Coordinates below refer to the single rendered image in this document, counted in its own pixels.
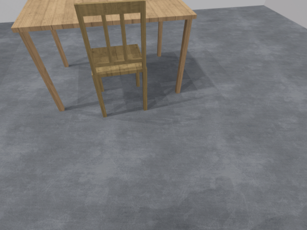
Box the chair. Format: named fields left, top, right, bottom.
left=74, top=0, right=147, bottom=117

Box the table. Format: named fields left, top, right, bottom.
left=11, top=0, right=197, bottom=112

